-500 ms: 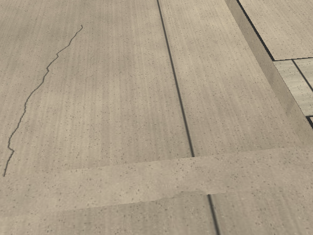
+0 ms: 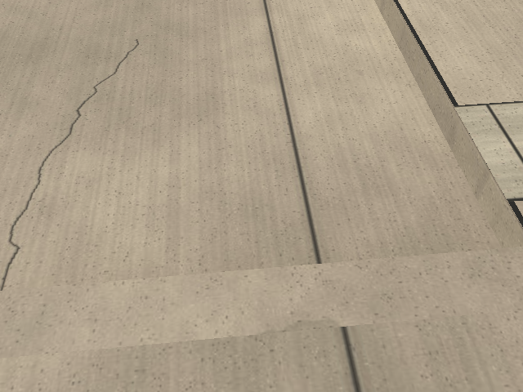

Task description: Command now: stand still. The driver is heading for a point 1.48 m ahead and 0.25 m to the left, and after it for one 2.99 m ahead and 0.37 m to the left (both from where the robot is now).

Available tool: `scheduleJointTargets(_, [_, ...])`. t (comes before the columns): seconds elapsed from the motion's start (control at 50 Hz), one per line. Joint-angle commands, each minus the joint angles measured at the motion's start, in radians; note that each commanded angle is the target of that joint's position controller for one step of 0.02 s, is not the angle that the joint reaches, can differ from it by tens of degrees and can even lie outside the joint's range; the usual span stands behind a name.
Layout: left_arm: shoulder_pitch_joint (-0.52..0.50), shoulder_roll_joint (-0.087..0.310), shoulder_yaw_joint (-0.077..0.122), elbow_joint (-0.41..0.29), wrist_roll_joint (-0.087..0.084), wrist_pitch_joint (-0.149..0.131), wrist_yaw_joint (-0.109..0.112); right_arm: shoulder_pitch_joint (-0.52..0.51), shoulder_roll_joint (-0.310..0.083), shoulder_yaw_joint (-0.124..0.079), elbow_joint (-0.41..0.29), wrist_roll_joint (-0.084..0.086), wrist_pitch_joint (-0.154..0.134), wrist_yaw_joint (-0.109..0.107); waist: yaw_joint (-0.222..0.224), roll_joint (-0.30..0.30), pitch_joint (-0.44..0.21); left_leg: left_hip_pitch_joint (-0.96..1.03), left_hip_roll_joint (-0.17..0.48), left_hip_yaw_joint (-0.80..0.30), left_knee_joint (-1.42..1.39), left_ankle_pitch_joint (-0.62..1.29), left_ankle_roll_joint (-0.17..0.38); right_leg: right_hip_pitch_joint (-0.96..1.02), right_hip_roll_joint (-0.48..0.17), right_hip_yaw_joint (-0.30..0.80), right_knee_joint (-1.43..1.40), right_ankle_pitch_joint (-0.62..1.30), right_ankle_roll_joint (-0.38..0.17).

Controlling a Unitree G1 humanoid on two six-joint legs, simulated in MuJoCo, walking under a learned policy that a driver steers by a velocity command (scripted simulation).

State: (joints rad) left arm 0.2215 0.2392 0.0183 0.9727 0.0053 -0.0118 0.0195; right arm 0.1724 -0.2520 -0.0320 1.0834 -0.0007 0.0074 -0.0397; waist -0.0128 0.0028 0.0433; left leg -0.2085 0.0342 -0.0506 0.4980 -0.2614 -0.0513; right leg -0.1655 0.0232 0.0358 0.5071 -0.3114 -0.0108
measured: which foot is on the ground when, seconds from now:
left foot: down 0.00-1.00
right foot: down 0.00-0.62, up 0.64-1.00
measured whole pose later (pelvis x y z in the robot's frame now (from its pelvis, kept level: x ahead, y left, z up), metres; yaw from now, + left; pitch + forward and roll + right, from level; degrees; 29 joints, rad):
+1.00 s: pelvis +0.20 +0.02 -0.01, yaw +0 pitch +3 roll +0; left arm 0.01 0.18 0.01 0.89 0.06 -0.05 -0.07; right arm 0.60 -0.12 0.04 1.10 -0.08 -0.11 0.05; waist -0.10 -0.01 -0.05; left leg 0.18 -0.01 0.02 0.11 -0.34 0.02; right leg -0.65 -0.06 -0.04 0.66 -0.04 -0.08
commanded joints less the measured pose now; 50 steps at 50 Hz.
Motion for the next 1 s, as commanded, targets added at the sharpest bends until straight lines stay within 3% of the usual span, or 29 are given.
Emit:
scheduleJointTargets(0.02, [0.027, 0.110, 0.019, -0.023, -0.001, -0.008, 0.004, 0.017, -0.113, -0.017, -0.020, 0.000, -0.006, -0.005, 0.002, -0.011, -0.017, 0.041, -0.002, 0.013, -0.048, 0.186, 0.026, -0.061, -0.041, 0.031, -0.105, 0.188, -0.015])
scheduleJointTargets(0.38, [0.083, 0.083, 0.006, 0.037, -0.004, -0.007, 0.011, 0.069, -0.078, -0.004, 0.012, 0.001, -0.005, -0.009, 0.006, -0.001, 0.004, 0.019, -0.011, 0.020, -0.053, 0.155, 0.030, -0.077, -0.030, 0.012, -0.108, 0.145, -0.007])
scheduleJointTargets(0.42, [0.107, 0.090, 0.009, 0.052, -0.010, -0.001, 0.015, 0.094, -0.062, -0.001, 0.024, 0.006, -0.003, -0.010, 0.009, -0.025, -0.002, 0.000, -0.054, 0.064, -0.019, -0.090, 0.039, -0.083, -0.018, 0.014, -0.129, -0.141, -0.026])
scheduleJointTargets(0.46, [0.113, 0.132, 0.023, 0.041, -0.020, -0.001, 0.019, 0.072, -0.066, -0.003, 0.004, 0.010, -0.012, -0.010, 0.023, -0.076, 0.075, -0.116, -0.078, 0.087, 0.058, -0.316, 0.062, -0.141, -0.076, 0.111, -0.189, -0.459, -0.084])
scheduleJointTargets(0.5, [0.163, 0.179, 0.041, 0.044, -0.029, -0.019, 0.016, 0.042, -0.025, 0.006, -0.025, 0.014, -0.045, 0.004, 0.042, -0.176, 0.114, -0.216, -0.072, 0.112, 0.211, -0.230, 0.071, -0.117, -0.225, 0.324, -0.294, -0.582, -0.169])
scheduleJointTargets(0.52, [0.163, 0.190, 0.048, 0.042, -0.033, -0.027, 0.014, 0.034, -0.019, 0.007, -0.035, 0.018, -0.062, 0.013, 0.042, -0.195, 0.134, -0.223, -0.042, 0.088, 0.277, -0.185, 0.085, -0.142, -0.289, 0.416, -0.329, -0.573, -0.209])
scheduleJointTargets(0.56, [0.094, 0.170, 0.045, 0.015, -0.034, -0.039, 0.009, 0.077, -0.011, 0.006, -0.034, 0.029, -0.089, 0.030, -0.007, -0.182, 0.149, -0.171, -0.013, 0.075, 0.210, -0.203, 0.126, -0.181, -0.299, 0.399, -0.312, -0.477, -0.206])
scheduleJointTargets(0.6, [-0.003, 0.140, 0.037, -0.024, -0.043, -0.039, 0.003, 0.237, -0.028, -0.008, 0.029, 0.027, -0.101, 0.035, -0.086, -0.108, 0.120, 0.116, -0.037, 0.073, -0.037, -0.090, 0.136, -0.301, -0.170, 0.208, -0.163, -0.293, -0.123])
scheduleJointTargets(0.62, [-0.023, 0.085, 0.023, -0.041, -0.032, -0.048, -0.002, 0.359, -0.091, -0.028, 0.061, 0.017, -0.103, 0.034, -0.117, 0.065, 0.058, 0.263, 0.094, -0.144, -0.139, -0.120, 0.160, -0.391, -0.070, 0.058, 0.127, -0.138, -0.065])
scheduleJointTargets(0.64, [-0.025, 0.049, 0.016, -0.087, -0.034, -0.067, 0.004, 0.477, -0.235, -0.060, 0.071, 0.018, -0.110, 0.048, -0.132, 0.332, 0.005, 0.365, 0.310, -0.573, -0.311, -0.236, 0.292, -0.558, 0.040, -0.057, 0.420, -0.192, -0.021])
scheduleJointTargets(0.66, [-0.028, 0.085, 0.025, -0.089, -0.051, -0.083, 0.004, 0.422, -0.171, -0.037, 0.055, -0.001, -0.124, 0.054, -0.092, 0.221, 0.033, 0.326, 0.370, -0.702, -0.347, -0.282, 0.334, -0.633, 0.000, 0.045, 0.617, -0.243, -0.035])
scheduleJointTargets(0.68, [-0.009, 0.089, 0.027, -0.080, -0.062, -0.093, -0.006, 0.345, -0.115, -0.022, 0.026, 0.004, -0.134, 0.054, -0.052, 0.138, 0.091, 0.300, 0.348, -0.594, -0.332, -0.239, 0.310, -0.687, -0.050, 0.074, 0.696, -0.156, -0.058])
scheduleJointTargets(0.72, [-0.013, 0.099, 0.037, -0.066, -0.044, -0.104, -0.016, 0.275, -0.081, -0.009, -0.008, 0.011, -0.135, 0.062, -0.026, 0.074, 0.094, 0.296, 0.263, -0.376, -0.340, -0.074, 0.247, -0.701, -0.111, 0.041, 0.659, 0.012, -0.075])
scheduleJointTargets(0.74, [-0.037, 0.114, 0.047, -0.070, -0.034, -0.105, -0.021, 0.282, -0.050, 0.001, -0.009, 0.008, -0.128, 0.061, -0.027, 0.080, 0.084, 0.290, 0.221, -0.280, -0.344, 0.056, 0.220, -0.670, -0.130, 0.022, 0.613, 0.064, -0.071])
scheduleJointTargets(0.76, [-0.044, 0.104, 0.049, -0.072, -0.031, -0.103, -0.028, 0.309, -0.032, 0.007, -0.005, 0.004, -0.120, 0.058, -0.031, 0.099, 0.065, 0.293, 0.192, -0.211, -0.343, 0.165, 0.209, -0.641, -0.133, -0.001, 0.577, 0.094, -0.060])
scheduleJointTargets(0.78, [-0.048, -0.021, 0.019, -0.058, 0.110, -0.088, -0.053, 0.391, 0.061, 0.040, -0.020, -0.121, -0.145, 0.042, -0.048, 0.119, -0.022, 0.314, 0.165, -0.175, -0.360, 0.138, 0.275, -0.610, -0.103, 0.017, 0.601, 0.170, -0.091])
scheduleJointTargets(0.8, [-0.063, -0.020, 0.021, -0.063, 0.110, -0.082, -0.068, 0.417, 0.050, 0.039, -0.004, -0.124, -0.153, 0.042, -0.039, 0.099, 0.049, 0.290, 0.169, -0.141, -0.379, 0.173, 0.288, -0.654, -0.109, 0.011, 0.550, 0.215, -0.095])
scheduleJointTargets(0.84, [-0.149, -0.007, 0.016, -0.090, 0.076, -0.073, -0.086, 0.393, 0.026, 0.046, -0.027, -0.088, -0.152, 0.061, -0.035, 0.069, 0.053, 0.216, 0.162, -0.073, -0.411, 0.260, 0.300, -0.612, -0.111, -0.048, 0.402, 0.265, -0.081])
scheduleJointTargets(0.88, [-0.241, -0.019, 0.002, -0.125, 0.064, -0.060, -0.090, 0.427, 0.000, 0.050, -0.018, -0.071, -0.138, 0.079, -0.050, 0.076, 0.049, 0.198, 0.177, -0.048, -0.422, 0.400, 0.305, -0.571, -0.102, -0.080, 0.270, 0.263, -0.051])
scheduleJointTargets(0.94, [-0.299, 0.001, 0.001, -0.149, 0.058, -0.049, -0.094, 0.474, -0.042, 0.040, -0.006, -0.073, -0.125, 0.093, -0.053, 0.093, 0.059, 0.239, 0.206, -0.031, -0.405, 0.497, 0.300, -0.547, -0.083, -0.093, 0.171, 0.286, -0.055])
scheduleJointTargets(1.0, [-0.344, 0.026, 0.009, -0.173, 0.050, -0.046, -0.088, 0.433, -0.054, 0.032, -0.022, -0.080, -0.118, 0.090, -0.022, 0.110, 0.062, 0.236, 0.232, -0.012, -0.388, 0.520, 0.270, -0.451, -0.058, -0.089, 0.139, 0.268, -0.089])
Keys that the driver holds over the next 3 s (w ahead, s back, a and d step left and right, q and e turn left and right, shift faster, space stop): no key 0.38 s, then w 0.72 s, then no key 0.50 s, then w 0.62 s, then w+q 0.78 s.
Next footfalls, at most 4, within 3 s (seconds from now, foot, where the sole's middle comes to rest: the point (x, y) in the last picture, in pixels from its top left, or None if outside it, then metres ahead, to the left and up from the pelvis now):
1.08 right None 0.42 -0.10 -0.77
1.46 left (225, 386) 0.53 0.12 -0.77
2.24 right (313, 292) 0.79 -0.12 -0.77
2.88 left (213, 238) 1.11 0.19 -0.92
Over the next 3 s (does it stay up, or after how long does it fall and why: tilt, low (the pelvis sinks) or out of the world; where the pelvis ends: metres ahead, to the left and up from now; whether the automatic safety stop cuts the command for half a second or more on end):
stays up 1.04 0.08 -0.17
